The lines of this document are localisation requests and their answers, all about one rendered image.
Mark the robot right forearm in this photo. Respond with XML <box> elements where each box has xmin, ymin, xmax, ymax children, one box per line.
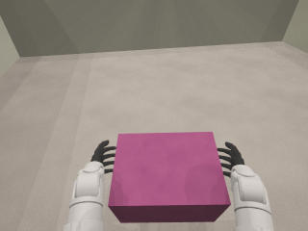
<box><xmin>230</xmin><ymin>165</ymin><xmax>274</xmax><ymax>231</ymax></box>

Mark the right robot hand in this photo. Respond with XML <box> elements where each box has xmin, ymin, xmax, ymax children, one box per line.
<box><xmin>217</xmin><ymin>141</ymin><xmax>244</xmax><ymax>178</ymax></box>

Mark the robot left forearm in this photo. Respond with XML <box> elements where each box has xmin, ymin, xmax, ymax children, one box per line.
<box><xmin>63</xmin><ymin>161</ymin><xmax>105</xmax><ymax>231</ymax></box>

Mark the carton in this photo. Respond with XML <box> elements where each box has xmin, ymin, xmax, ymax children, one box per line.
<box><xmin>108</xmin><ymin>132</ymin><xmax>231</xmax><ymax>223</ymax></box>

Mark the left robot hand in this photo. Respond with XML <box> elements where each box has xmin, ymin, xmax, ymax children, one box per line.
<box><xmin>90</xmin><ymin>140</ymin><xmax>116</xmax><ymax>174</ymax></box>

